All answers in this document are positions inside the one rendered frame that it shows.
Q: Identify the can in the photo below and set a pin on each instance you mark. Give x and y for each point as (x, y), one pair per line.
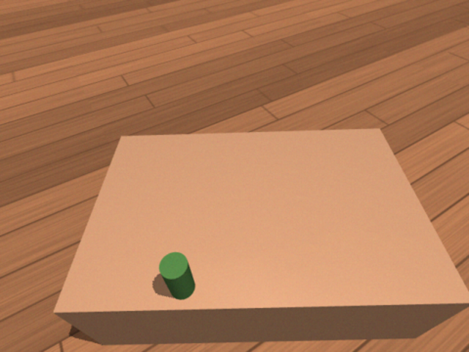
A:
(176, 272)

